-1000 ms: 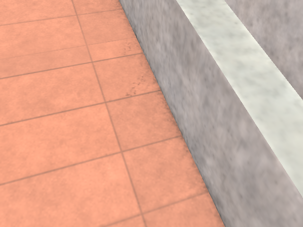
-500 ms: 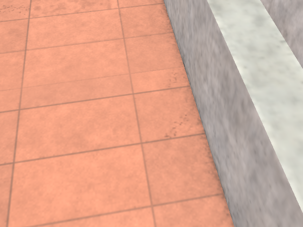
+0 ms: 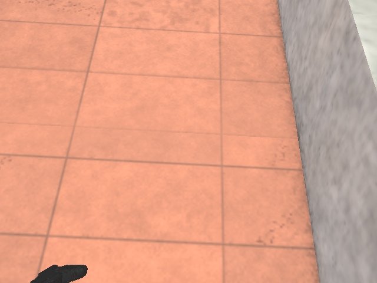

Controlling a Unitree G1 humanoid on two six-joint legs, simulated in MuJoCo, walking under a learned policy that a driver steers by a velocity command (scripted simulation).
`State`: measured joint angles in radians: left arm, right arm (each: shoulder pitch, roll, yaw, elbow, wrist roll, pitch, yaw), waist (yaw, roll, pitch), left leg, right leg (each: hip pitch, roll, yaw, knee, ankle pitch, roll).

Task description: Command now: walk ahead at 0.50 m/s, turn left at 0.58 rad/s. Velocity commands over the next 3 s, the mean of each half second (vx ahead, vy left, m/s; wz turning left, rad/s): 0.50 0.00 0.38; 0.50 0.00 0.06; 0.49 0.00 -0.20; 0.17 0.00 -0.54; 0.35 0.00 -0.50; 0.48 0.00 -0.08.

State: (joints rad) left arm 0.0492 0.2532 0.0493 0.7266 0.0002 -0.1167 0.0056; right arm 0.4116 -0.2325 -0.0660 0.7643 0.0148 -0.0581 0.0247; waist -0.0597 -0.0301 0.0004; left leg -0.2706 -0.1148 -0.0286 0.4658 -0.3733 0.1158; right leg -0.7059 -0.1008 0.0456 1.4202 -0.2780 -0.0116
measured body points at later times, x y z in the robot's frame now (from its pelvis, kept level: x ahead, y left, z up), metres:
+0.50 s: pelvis +0.30 +0.00 +0.05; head +0.32 +0.01 +0.50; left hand +0.30 +0.29 -0.07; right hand +0.50 -0.21 -0.05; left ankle +0.22 +0.12 -0.57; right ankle +0.35 -0.08 -0.68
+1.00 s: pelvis +0.53 +0.13 +0.08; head +0.53 +0.16 +0.53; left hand +0.64 +0.41 -0.03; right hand +0.62 -0.12 -0.04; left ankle +0.51 +0.23 -0.67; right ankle +0.60 +0.00 -0.52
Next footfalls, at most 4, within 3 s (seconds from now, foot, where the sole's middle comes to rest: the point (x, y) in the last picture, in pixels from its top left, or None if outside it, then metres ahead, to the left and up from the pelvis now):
0.30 right None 0.40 -0.08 -0.72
0.76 left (106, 258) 0.55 0.24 -0.70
1.28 right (159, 164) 0.90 0.06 -0.64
1.76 left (114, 117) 1.13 0.25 -0.61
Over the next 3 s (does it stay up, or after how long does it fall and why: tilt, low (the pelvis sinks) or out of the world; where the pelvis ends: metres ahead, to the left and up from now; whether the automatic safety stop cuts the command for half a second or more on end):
stays up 1.32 -0.06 0.19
